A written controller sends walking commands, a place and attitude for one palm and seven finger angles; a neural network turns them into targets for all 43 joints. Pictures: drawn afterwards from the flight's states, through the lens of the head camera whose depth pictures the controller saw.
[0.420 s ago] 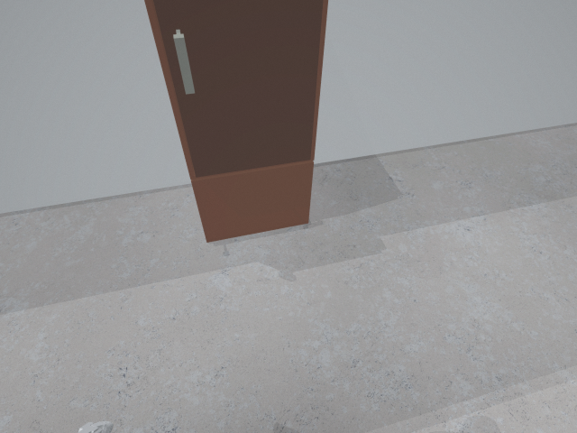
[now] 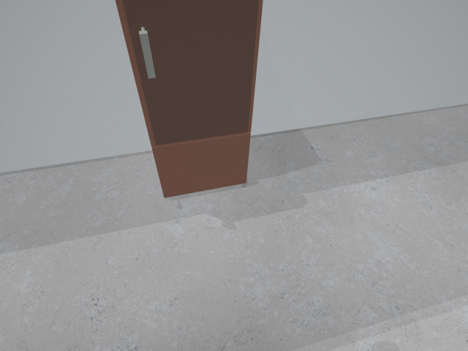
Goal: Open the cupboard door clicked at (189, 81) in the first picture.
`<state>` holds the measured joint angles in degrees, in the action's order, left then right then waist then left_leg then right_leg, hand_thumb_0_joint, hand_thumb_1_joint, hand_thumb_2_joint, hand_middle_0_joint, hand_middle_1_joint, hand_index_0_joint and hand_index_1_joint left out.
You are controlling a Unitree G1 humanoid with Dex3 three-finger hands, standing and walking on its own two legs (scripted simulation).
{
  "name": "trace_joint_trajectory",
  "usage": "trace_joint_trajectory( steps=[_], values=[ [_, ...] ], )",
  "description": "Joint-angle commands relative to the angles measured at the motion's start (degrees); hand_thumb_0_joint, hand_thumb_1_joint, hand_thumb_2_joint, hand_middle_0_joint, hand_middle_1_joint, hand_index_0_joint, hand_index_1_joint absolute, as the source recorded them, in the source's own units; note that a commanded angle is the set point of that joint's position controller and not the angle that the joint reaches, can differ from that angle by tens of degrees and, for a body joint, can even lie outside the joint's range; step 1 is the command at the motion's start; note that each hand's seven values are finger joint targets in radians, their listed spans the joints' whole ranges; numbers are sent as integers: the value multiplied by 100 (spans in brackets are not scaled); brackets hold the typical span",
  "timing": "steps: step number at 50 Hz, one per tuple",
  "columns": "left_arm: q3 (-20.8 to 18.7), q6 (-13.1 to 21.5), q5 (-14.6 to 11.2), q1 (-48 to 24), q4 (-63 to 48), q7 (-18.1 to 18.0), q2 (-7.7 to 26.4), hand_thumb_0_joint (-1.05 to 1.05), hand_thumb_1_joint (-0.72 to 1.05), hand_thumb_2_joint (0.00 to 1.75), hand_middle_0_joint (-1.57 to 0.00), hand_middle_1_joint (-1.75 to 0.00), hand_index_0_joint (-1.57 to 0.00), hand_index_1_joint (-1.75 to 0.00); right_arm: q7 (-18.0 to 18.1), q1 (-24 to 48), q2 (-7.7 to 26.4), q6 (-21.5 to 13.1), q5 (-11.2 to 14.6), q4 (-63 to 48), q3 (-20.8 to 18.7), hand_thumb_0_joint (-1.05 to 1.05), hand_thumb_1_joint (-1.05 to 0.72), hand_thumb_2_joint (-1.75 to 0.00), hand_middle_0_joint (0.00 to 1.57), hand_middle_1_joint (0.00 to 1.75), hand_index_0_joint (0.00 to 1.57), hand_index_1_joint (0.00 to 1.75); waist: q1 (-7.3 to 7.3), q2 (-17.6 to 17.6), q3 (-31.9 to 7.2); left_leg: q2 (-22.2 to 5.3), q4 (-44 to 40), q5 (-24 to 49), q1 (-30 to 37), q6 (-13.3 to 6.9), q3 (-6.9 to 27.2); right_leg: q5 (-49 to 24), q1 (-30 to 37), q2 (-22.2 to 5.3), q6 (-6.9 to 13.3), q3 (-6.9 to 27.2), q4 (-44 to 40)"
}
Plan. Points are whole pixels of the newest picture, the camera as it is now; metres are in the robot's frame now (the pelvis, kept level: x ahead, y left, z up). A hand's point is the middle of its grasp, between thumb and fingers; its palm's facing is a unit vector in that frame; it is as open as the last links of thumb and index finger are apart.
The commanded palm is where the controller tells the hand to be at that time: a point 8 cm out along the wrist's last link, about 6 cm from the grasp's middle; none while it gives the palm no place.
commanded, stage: stand and wait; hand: left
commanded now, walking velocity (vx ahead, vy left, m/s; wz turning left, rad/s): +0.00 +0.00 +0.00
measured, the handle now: (147, 52) +0.97 +0.35 +0.05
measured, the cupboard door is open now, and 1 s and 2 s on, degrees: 0 0 0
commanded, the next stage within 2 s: look at it before walking up in 0.42 s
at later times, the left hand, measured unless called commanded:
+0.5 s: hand out of the picture +0.06 +0.24 -0.15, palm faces -0.03 -0.94 -0.33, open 7.4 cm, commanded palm none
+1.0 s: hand out of the picture +0.07 +0.24 -0.15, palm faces -0.03 -0.94 -0.33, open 7.4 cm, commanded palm none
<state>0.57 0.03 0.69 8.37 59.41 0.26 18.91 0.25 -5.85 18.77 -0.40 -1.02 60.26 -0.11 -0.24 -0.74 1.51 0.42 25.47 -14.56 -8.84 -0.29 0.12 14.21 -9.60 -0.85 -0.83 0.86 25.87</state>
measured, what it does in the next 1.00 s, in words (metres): stands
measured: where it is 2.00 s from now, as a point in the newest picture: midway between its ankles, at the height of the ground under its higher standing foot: outside the picture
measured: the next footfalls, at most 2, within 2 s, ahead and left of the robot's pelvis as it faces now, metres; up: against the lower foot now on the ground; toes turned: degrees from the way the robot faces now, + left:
left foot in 1.90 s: +0.35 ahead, +0.05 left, +0.00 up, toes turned -10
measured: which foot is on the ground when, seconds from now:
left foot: down 0.00-1.00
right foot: down 0.00-1.00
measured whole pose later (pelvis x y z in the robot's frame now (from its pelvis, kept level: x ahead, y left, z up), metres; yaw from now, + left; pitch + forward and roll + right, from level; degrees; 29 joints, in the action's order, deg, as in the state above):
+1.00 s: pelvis +0.00 -0.01 +0.00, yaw +0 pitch -2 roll +0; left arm 0.4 0.5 0.7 7.7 62.2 0.3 19.6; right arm 0.2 -6.0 19.6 -0.7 -0.7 63.8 0.0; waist -0.1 -0.2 2.0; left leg -0.3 21.5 -12.2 -7.3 0.4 0.1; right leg 12.0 -8.4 -0.2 -0.2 0.8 22.4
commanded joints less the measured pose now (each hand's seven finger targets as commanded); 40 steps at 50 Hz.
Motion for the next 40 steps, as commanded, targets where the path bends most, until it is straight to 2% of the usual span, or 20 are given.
trace_joint_trajectory(
  steps=[1, 17, 21, 40],
  values=[
    [-270, 133, -7, -289, -372, -108, 1193, 0, 90, 90, -20, -30, -20, -30, 53, 296, 1158, -148, 37, -352, -226, 0, -90, -90, 20, 30, 20, 30, 22, 87, -391, -645, -492, 1022, -2, -188, 511, -974, 108, -579, 268, 487, -455],
    [-243, 124, -7, -270, -135, -89, 1220, 0, 90, 90, -20, -30, -20, -30, 33, 164, 1226, -137, 50, -73, -199, 0, -90, -90, 20, 30, 20, 30, 14, 76, -182, -674, -745, 515, -78, -171, 592, -332, -24, -574, 251, 549, -710],
    [-247, 137, -4, -274, -123, -93, 1222, 0, 90, 90, -20, -30, -20, -30, 33, 143, 1224, -151, 50, -53, -206, 0, -90, -90, 20, 30, 20, 30, 14, 83, -290, -689, -727, 662, -29, -168, 583, -501, 35, -576, 249, 546, -679],
    [-254, 157, 2, -273, -115, -98, 1229, 0, 90, 90, -20, -30, -20, -30, 40, 217, 1225, -158, 56, -51, -197, 0, -90, -90, 20, 30, 20, 30, 18, 50, -350, -716, -718, 1004, 147, -149, 523, -935, 85, -602, 249, 539, -693]
  ],
)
